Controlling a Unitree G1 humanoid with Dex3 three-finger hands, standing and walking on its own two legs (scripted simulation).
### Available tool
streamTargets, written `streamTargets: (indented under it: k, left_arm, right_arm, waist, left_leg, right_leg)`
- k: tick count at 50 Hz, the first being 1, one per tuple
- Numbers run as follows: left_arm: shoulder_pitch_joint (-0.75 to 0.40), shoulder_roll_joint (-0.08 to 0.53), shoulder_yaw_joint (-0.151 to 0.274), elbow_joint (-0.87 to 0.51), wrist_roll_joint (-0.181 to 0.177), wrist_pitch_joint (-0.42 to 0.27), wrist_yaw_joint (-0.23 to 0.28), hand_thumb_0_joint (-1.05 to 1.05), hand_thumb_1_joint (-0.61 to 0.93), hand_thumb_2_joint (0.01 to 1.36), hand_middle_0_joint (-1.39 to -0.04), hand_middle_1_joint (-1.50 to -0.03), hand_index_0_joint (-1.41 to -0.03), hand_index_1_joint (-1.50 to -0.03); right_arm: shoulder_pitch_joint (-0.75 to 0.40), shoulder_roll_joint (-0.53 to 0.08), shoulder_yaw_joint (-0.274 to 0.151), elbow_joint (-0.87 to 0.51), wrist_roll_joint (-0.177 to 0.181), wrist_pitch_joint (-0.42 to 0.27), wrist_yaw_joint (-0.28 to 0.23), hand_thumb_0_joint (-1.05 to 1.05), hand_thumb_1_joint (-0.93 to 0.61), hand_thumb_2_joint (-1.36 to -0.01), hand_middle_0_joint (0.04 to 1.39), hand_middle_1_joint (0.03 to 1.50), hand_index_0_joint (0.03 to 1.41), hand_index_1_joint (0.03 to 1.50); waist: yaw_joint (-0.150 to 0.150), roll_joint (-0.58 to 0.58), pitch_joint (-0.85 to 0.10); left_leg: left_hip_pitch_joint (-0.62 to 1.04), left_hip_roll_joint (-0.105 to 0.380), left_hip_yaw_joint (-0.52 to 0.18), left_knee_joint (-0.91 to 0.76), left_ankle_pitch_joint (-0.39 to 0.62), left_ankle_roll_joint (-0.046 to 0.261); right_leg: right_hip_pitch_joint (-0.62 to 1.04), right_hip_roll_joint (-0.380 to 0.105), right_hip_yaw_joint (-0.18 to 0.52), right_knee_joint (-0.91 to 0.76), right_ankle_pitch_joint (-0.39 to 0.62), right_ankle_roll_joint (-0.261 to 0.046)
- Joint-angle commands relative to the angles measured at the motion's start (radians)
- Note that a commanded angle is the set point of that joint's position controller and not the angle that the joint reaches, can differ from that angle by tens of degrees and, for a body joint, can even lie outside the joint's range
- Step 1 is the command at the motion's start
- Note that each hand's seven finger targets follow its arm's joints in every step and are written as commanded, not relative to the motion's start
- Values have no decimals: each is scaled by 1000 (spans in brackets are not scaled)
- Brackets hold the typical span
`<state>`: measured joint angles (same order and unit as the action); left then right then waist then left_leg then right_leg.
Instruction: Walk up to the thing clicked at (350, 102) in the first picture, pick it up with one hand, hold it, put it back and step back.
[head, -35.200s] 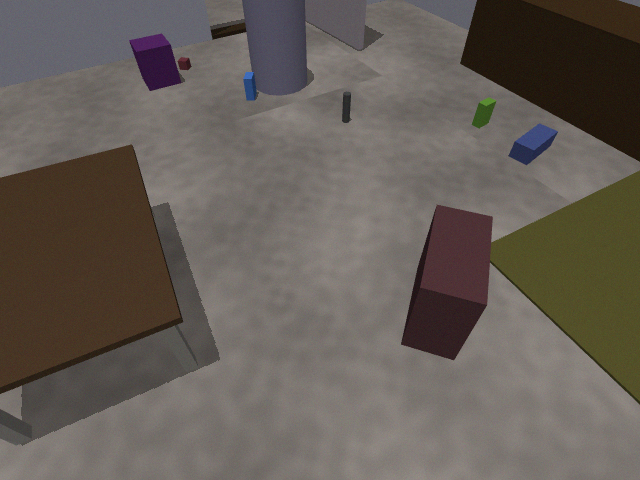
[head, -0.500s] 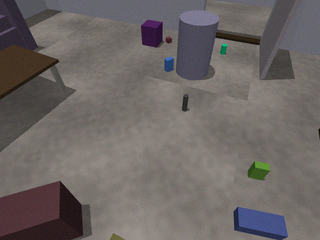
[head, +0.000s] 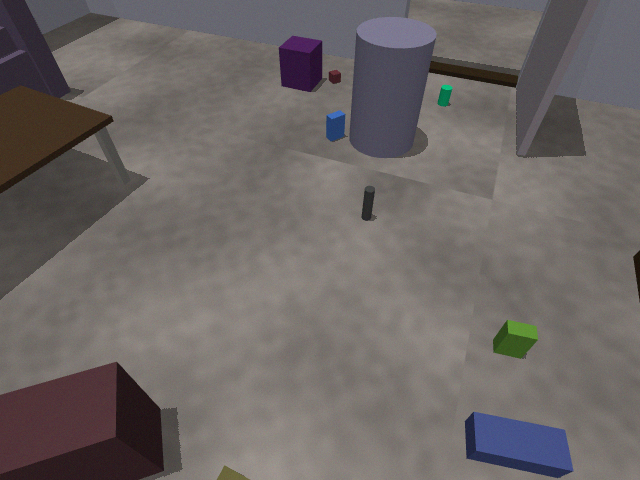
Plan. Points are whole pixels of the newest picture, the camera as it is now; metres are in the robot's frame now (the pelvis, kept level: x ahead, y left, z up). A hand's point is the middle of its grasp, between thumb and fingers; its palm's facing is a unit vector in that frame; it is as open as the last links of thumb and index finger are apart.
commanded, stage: stand
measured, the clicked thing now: (368, 203) +1.31 -0.19 -0.71
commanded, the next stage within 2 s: walk up in 1.46 s
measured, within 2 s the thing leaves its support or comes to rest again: neither
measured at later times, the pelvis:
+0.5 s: pelvis +0.01 +0.00 +0.00, yaw +0 degrees
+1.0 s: pelvis +0.02 +0.00 +0.00, yaw +0 degrees
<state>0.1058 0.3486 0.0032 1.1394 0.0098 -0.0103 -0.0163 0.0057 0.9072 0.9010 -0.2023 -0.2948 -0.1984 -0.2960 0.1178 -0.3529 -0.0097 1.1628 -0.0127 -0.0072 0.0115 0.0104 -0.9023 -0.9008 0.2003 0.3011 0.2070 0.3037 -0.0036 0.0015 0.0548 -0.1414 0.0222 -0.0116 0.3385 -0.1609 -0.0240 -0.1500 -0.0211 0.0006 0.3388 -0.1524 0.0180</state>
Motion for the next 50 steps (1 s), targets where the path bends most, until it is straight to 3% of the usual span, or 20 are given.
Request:
streamTargets:
  k: [1, 7, 9, 15, 23, 27, 50]
  left_arm:
    - [-28, 219, 36, -55, -4, -23, 18, 0, 900, 900, -200, -300, -200, -300]
    - [-41, 219, 33, -59, -2, -19, 19, 0, 900, 900, -200, -300, -200, -300]
    - [-42, 216, 33, -57, -1, -18, 18, 0, 900, 900, -200, -300, -200, -300]
    - [-43, 222, 36, -61, -2, -24, 21, 0, 900, 900, -200, -300, -200, -300]
    - [-44, 220, 34, -63, -1, -22, 21, 0, 900, 900, -200, -300, -200, -300]
    - [-37, 224, 35, -65, -2, -25, 22, 0, 900, 900, -200, -300, -200, -300]
    - [-33, 224, 38, -66, 0, -23, 25, 0, 900, 900, -200, -300, -200, -300]
  right_arm:
    - [-54, -212, -32, -64, 5, -26, -12, 0, -900, -900, 200, 300, 200, 300]
    - [-59, -214, -31, -67, 3, -24, -13, 0, -900, -900, 200, 300, 200, 300]
    - [-51, -212, -28, -68, 3, -23, -13, 0, -900, -900, 200, 300, 200, 300]
    - [-63, -212, -30, -77, 5, -25, -13, 0, -900, -900, 200, 300, 200, 300]
    - [-66, -212, -27, -77, 5, -20, -12, 0, -900, -900, 200, 300, 200, 300]
    - [-75, -216, -30, -80, 5, -22, -14, 0, -900, -900, 200, 300, 200, 300]
    - [-57, -211, -29, -86, 6, -15, -14, 0, -900, -900, 200, 300, 200, 300]
  waist:
    - [7, 2, -92]
    - [6, 0, -63]
    - [2, 3, -44]
    - [2, -8, -96]
    - [1, -4, -67]
    - [4, -1, -120]
    - [3, -7, -63]
  left_leg:
    - [3, 105, -89, -67, 90, 37]
    - [-5, 102, -92, -77, 63, 31]
    - [-26, 102, -94, -87, 0, 32]
    - [26, 105, -86, -63, 132, 35]
    - [13, 100, -87, -69, 55, 33]
    - [57, 110, -82, -48, 164, 34]
    - [25, 100, -79, -64, 67, 35]
  right_leg:
    - [55, -107, 81, -46, 81, -30]
    - [36, -105, 77, -59, 36, -28]
    - [32, -105, 79, -64, 6, -26]
    - [58, -113, 76, -50, 113, -27]
    - [36, -109, 74, -73, 50, -24]
    - [64, -116, 73, -51, 146, -29]
    - [43, -108, 75, -80, 68, -29]
